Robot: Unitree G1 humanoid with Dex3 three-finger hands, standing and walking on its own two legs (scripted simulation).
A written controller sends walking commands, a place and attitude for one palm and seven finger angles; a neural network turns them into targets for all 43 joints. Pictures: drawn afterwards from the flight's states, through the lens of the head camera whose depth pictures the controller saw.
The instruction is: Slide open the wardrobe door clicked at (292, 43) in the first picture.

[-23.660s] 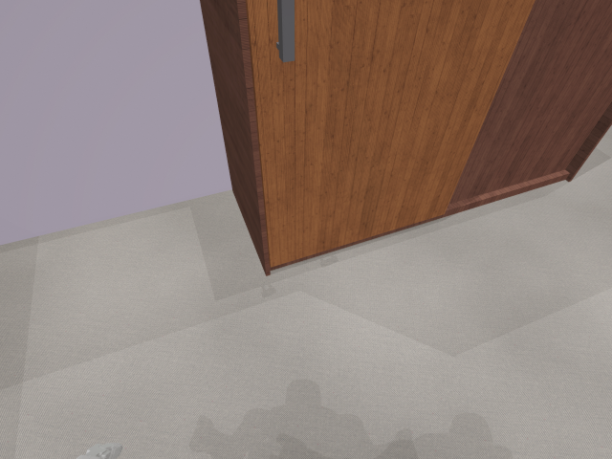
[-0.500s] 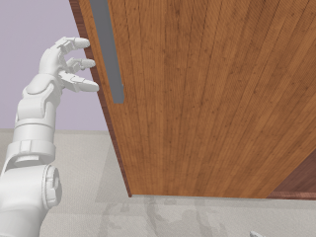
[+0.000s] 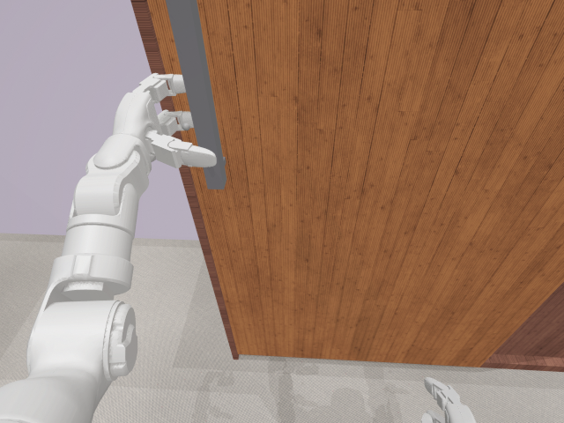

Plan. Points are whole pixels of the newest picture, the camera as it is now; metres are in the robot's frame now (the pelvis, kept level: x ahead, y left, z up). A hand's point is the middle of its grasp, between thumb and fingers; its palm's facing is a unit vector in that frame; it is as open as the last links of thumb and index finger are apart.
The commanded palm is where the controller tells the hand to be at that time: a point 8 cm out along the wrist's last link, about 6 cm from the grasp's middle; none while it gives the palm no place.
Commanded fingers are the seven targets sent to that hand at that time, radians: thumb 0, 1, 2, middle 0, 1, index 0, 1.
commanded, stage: feel for the door with the fingertips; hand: left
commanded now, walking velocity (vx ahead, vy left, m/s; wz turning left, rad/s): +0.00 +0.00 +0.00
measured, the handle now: (204, 92) +0.49 +0.14 +0.26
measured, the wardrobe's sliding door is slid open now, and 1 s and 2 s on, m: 0.00 0.00 0.00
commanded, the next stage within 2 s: slide the fingers in behind the handle in 0.44 s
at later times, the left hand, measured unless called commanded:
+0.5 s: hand (188, 118) +0.45 +0.16 +0.24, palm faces +0.00 -1.00 +0.00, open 13.8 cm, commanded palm +0.43 +0.21 +0.24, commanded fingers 0.00 -0.50 0.30 -0.30 -1.20 -0.30 -1.20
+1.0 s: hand (192, 124) +0.43 +0.15 +0.24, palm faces -0.01 -1.00 +0.00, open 14.0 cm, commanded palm +0.41 +0.20 +0.24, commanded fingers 0.00 -0.50 0.30 -0.30 -1.20 -0.30 -1.20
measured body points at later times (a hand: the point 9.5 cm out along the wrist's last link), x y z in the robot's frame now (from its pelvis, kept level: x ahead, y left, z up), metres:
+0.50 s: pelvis +0.00 +0.00 +0.00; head -0.01 -0.01 +0.45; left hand +0.44 +0.21 +0.24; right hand +0.09 -0.26 -0.12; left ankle +0.02 +0.11 -0.74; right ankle -0.03 -0.11 -0.74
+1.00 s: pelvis +0.00 +0.01 +0.00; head -0.02 -0.01 +0.45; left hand +0.43 +0.20 +0.24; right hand +0.12 -0.24 -0.11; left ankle +0.02 +0.11 -0.74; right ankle -0.03 -0.11 -0.74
